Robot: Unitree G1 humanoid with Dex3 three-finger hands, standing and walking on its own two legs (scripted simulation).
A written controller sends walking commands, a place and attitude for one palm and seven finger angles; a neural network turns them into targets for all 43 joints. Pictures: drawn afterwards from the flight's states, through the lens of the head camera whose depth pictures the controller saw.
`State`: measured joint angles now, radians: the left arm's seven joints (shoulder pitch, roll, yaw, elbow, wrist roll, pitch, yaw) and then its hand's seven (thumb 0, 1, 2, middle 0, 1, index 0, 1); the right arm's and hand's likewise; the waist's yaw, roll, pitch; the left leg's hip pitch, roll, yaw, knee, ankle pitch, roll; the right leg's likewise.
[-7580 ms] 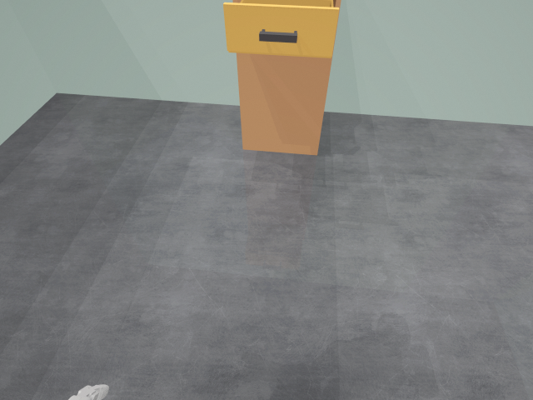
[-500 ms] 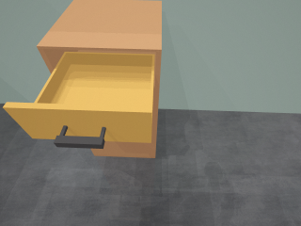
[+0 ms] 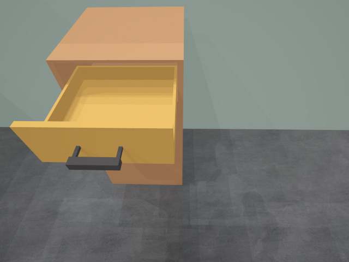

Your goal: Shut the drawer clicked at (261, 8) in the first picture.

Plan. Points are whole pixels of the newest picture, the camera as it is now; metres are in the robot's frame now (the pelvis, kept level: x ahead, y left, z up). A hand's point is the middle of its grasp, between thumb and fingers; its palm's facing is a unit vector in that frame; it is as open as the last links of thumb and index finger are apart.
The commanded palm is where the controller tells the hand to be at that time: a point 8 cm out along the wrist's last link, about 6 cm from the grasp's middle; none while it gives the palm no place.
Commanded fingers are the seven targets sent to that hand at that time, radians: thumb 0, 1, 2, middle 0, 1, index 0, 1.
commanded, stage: come to a stop and stand still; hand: left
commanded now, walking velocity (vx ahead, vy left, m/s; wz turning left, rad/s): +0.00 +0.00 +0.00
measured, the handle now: (96, 156) +0.36 +0.23 +0.02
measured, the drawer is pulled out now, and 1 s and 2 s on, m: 0.28 0.28 0.28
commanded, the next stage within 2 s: look again from close up in 0.70 s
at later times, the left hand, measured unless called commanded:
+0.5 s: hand out of the picture +0.03 +0.16 -0.17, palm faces +0.02 -0.98 -0.20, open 7.3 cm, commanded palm none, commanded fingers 0.00 0.90 0.90 -0.20 -0.30 -0.20 -0.30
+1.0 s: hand out of the picture +0.02 +0.15 -0.18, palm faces +0.03 -0.98 -0.18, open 7.4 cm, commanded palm none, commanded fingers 0.00 0.90 0.90 -0.20 -0.30 -0.20 -0.30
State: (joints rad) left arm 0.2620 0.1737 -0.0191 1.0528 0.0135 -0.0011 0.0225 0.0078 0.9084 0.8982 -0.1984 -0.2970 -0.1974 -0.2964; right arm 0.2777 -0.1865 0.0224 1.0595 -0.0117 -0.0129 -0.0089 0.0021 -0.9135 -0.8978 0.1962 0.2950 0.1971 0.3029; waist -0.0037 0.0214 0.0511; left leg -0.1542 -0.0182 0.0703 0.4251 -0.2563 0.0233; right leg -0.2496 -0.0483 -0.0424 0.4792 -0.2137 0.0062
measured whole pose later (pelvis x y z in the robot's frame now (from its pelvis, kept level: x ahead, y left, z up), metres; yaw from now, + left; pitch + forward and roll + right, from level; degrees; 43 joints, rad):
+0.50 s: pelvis +0.02 -0.01 +0.00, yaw +0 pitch -1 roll +0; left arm 0.26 0.16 -0.01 1.12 0.01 -0.02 0.03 0.01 0.92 0.90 -0.20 -0.30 -0.20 -0.30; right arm 0.26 -0.15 0.02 1.15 -0.01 -0.02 -0.03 0.01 -0.92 -0.90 0.20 0.30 0.20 0.30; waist 0.00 0.00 0.05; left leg -0.11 0.01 0.05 0.40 -0.28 0.00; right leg -0.20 -0.02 -0.06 0.45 -0.24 -0.01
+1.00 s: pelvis +0.03 -0.01 +0.00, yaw +1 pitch -1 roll +0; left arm 0.28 0.15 -0.01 1.12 0.01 -0.02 0.03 0.01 0.92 0.90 -0.20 -0.30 -0.20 -0.30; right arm 0.27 -0.13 0.02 1.15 -0.01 -0.03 -0.03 0.00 -0.91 -0.90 0.20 0.29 0.20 0.30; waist 0.01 -0.01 0.05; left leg -0.09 0.01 0.05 0.39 -0.28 0.00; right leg -0.18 -0.02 -0.07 0.44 -0.24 -0.01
